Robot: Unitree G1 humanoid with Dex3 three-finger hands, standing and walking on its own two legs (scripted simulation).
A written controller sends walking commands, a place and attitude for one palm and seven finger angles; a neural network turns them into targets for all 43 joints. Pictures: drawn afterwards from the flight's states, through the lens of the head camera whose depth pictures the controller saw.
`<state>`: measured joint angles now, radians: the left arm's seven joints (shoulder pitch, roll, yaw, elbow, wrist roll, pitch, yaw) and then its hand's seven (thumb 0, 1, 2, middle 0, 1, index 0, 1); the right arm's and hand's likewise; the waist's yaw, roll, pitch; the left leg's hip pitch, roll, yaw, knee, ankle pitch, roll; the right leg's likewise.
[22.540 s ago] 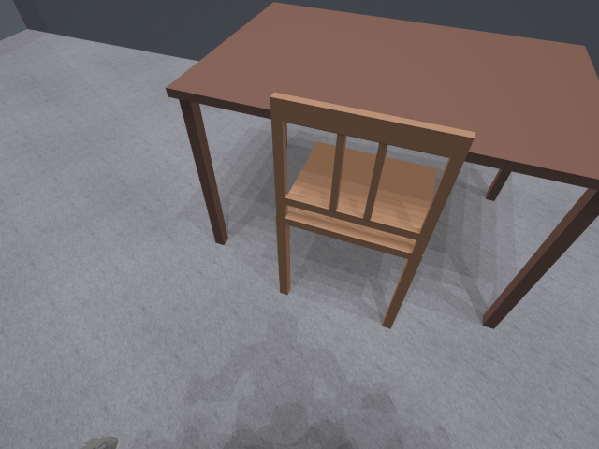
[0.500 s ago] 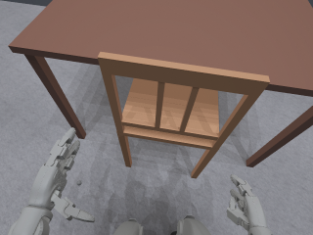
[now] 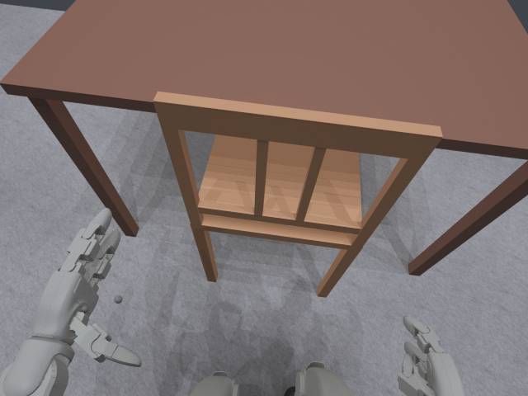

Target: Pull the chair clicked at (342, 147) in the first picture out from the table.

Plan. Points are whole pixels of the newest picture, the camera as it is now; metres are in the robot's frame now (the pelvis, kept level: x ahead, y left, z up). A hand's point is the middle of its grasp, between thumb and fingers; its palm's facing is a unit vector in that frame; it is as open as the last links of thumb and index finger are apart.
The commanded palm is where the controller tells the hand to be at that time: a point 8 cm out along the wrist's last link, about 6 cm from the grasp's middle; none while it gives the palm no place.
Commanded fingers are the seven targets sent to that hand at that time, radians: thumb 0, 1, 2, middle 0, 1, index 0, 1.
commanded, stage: raise the hand toward the chair's back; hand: left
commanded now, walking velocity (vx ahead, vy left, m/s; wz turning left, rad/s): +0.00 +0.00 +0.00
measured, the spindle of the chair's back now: (260, 179) +0.51 +0.02 -0.05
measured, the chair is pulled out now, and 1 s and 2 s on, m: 0.00 0.00 0.00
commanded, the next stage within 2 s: aim the fingers beside a spindle in 0.20 s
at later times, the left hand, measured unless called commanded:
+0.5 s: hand (128, 294) +0.25 +0.19 +0.03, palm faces -0.09 -0.99 -0.07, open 16.9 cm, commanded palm +0.24 +0.25 +0.03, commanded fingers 0.00 -0.50 0.30 -0.06 -0.08 -0.06 -0.08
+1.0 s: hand (147, 262) +0.30 +0.19 +0.01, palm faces -0.10 -0.99 -0.07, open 16.9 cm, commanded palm +0.29 +0.24 +0.01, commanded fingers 0.00 -0.50 0.30 -0.06 -0.08 -0.06 -0.08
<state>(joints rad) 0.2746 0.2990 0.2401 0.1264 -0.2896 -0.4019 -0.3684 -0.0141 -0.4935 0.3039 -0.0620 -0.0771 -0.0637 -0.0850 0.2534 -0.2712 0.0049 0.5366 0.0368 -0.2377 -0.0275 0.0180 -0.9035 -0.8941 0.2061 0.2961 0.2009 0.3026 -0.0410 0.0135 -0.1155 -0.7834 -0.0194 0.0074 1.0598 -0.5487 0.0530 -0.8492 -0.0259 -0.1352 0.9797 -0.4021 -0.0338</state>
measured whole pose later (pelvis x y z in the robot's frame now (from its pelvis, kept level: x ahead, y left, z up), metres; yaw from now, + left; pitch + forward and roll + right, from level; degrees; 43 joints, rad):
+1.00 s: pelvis -0.01 -0.01 -0.01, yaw +0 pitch +19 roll -1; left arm -0.03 0.30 0.24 0.38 -0.26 -0.44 -0.36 -0.01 -0.49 0.30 -0.06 -0.08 -0.06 -0.09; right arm 0.24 -0.28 0.02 0.57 0.03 -0.22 -0.02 0.02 -0.90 -0.89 0.21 0.30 0.20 0.30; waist -0.05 0.02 -0.12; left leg -0.90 -0.02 0.01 1.13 -0.56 0.04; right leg -0.97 -0.03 -0.13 1.06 -0.42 -0.05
